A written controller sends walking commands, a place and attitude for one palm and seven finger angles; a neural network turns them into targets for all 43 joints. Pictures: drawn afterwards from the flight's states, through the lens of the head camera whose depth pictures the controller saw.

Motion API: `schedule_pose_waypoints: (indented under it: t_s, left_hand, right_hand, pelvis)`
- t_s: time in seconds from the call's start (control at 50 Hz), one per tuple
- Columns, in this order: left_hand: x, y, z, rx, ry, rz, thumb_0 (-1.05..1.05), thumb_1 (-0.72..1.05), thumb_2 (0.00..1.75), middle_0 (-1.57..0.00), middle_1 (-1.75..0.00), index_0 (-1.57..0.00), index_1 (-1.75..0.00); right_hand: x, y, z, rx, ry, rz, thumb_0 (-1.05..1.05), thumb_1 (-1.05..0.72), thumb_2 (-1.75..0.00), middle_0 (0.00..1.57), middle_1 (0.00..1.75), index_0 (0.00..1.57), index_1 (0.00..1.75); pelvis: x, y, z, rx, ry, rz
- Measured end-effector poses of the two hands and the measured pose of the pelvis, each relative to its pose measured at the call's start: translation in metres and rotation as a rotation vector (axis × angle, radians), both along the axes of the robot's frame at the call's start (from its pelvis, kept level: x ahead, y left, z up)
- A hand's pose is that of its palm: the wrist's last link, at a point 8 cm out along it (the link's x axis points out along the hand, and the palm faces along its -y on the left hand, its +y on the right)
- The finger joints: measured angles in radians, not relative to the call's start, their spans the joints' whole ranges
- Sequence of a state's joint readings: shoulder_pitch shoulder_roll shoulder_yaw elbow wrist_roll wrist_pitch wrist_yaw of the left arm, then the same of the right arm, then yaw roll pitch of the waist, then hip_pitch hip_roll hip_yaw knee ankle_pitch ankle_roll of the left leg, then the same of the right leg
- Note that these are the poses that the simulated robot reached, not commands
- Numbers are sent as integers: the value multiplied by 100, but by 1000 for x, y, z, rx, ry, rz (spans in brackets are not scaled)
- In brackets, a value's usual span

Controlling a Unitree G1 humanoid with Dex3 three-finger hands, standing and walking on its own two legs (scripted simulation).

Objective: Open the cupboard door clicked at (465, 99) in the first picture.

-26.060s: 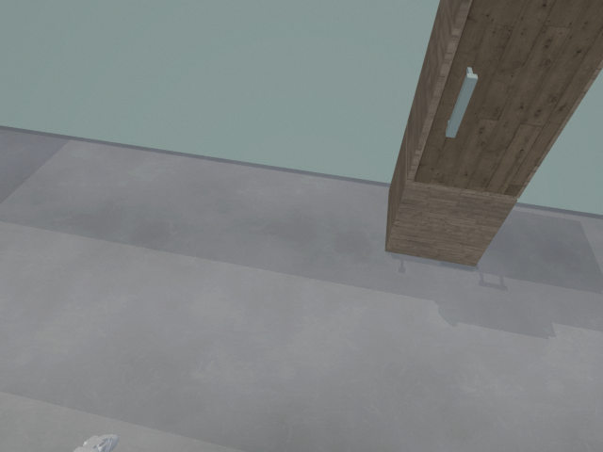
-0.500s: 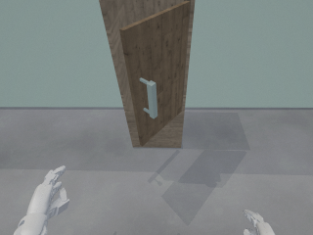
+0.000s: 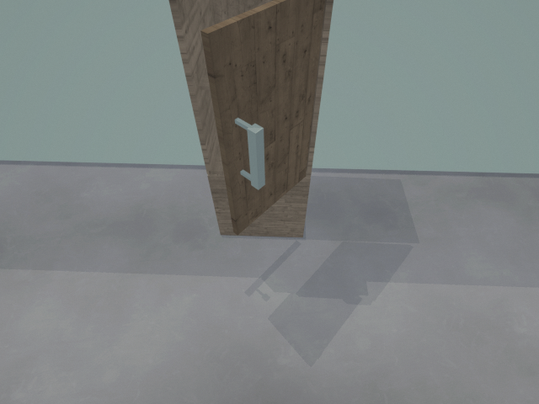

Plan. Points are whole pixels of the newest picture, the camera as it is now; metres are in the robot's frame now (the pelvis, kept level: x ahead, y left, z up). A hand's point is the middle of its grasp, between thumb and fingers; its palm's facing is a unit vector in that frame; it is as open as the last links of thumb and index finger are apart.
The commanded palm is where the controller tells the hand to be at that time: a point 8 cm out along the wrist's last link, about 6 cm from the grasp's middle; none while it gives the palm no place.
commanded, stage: let the arm hang, fingers relaxed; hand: left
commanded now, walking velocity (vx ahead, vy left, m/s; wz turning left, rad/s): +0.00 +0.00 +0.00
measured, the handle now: (249, 154) +0.63 +0.09 -0.03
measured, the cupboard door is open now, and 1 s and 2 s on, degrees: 50 50 50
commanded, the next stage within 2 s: look to check the result in 0.46 s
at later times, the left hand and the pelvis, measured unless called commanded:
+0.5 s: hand out of the picture +0.07 +0.20 -0.16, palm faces +0.00 -0.97 -0.25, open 7.4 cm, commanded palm none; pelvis +0.01 +0.00 +0.00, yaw +0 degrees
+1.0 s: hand out of the picture +0.07 +0.22 -0.16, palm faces +0.00 -0.95 -0.30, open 7.4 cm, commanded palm none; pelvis +0.02 -0.01 +0.01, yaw +0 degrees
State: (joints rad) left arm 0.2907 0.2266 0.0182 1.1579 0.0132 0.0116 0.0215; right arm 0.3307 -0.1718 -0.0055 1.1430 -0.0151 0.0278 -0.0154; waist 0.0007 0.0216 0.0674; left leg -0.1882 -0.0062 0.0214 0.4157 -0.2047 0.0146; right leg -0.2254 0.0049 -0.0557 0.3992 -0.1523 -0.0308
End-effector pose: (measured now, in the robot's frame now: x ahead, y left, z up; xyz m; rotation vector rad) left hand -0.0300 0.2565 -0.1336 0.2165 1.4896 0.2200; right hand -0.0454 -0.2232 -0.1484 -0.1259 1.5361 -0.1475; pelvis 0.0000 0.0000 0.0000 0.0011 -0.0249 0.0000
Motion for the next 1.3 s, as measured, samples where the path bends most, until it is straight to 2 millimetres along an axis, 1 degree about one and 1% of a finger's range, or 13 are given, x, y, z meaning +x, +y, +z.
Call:
schedule_pose_waypoints:
  t_s: [0.08, 0.22, 0.28, 0.34, 0.44, 0.7, 0.82, 0.94, 1.14, 1.3]
  left_hand:
    - [21, 0, 0, 5, -62, -16, 0, 91, 90, -20, -30, -20, -30]
    - [65, -9, 0, -15, -183, -51, 0, 91, 90, -20, -30, -19, -30]
    - [78, -14, 1, -27, -216, -64, 0, 91, 90, -20, -30, -20, -30]
    - [87, -17, 1, -34, -234, -72, 0, 91, 90, -20, -30, -20, -30]
    - [91, -17, 2, -35, -234, -75, 0, 91, 90, -20, -30, -20, -30]
    - [78, -1, 5, 7, -161, -60, 0, 91, 90, -20, -30, -20, -30]
    - [79, 4, 7, 21, -149, -57, 0, 91, 90, -20, -30, -20, -30]
    - [90, 5, 8, 25, -161, -64, 0, 91, 90, -20, -30, -20, -30]
    - [116, 3, 12, 28, -205, -84, 0, 91, 90, -20, -30, -20, -30]
    - [132, 2, 12, 37, -220, -97, 0, 91, 90, -20, -30, -20, -30]
  right_hand:
    - [7, 4, -3, 13, -34, -6, 0, -91, -90, 20, 30, 20, 29]
    - [32, 2, -3, 9, -116, -2, 0, -91, -90, 20, 30, 20, 30]
    - [42, -1, -2, 1, -144, 0, 0, -91, -90, 20, 30, 20, 30]
    - [50, -5, 0, -10, -163, 4, 0, -91, -90, 20, 30, 20, 29]
    - [58, -14, 3, -28, -174, 10, 0, -91, -90, 20, 30, 19, 29]
    - [70, -33, 7, -62, -147, 34, 0, -91, -90, 20, 30, 19, 29]
    - [79, -38, 9, -70, -146, 49, 0, -91, -90, 20, 30, 20, 30]
    - [92, -42, 10, -74, -161, 61, 0, -91, -90, 20, 30, 20, 30]
    - [116, -48, 13, -82, -198, 74, 0, -91, -90, 20, 30, 20, 30]
    - [125, -53, 13, -98, -223, 54, 0, -91, -90, 20, 30, 20, 30]
  pelvis:
    - [-1, 0, 0, 2, -4, -2]
    - [0, 0, 0, 5, -11, -5]
    - [0, 0, 0, 5, -11, -7]
    - [2, -1, 1, 5, -12, -8]
    - [4, -2, 2, 5, -12, -8]
    - [11, -6, 4, 2, -8, -3]
    - [15, -7, 4, 2, -5, 0]
    - [19, -8, 5, 2, -2, 2]
    - [27, -10, 6, 3, 4, 2]
    - [32, -12, 5, 2, 10, -26]
